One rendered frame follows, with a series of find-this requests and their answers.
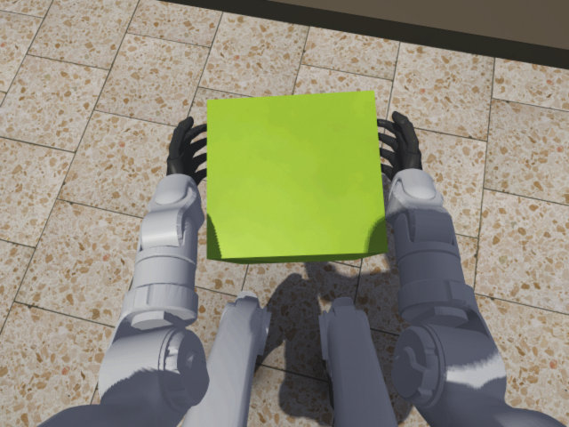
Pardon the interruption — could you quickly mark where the robot right forearm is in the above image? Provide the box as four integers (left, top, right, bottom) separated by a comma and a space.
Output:
385, 169, 507, 392

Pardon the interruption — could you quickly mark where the robot left hand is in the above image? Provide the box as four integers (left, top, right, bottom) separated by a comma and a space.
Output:
166, 117, 207, 186

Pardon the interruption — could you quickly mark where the carton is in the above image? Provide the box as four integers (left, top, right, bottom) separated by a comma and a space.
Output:
206, 91, 388, 264

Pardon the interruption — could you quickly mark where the robot right thigh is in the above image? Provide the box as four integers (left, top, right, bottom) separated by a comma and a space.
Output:
318, 305, 398, 427

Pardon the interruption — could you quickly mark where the robot right hand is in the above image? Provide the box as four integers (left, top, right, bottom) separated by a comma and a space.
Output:
377, 111, 423, 182

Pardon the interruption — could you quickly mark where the robot left forearm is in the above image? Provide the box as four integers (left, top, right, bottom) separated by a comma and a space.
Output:
98, 173, 204, 395

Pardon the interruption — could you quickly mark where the robot right upper arm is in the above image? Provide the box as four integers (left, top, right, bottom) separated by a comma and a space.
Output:
391, 323, 566, 427

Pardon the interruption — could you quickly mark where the right robot foot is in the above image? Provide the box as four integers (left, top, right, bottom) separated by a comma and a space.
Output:
323, 360, 334, 410

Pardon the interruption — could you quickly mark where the robot left upper arm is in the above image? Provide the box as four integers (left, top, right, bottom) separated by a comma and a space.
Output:
37, 326, 210, 427

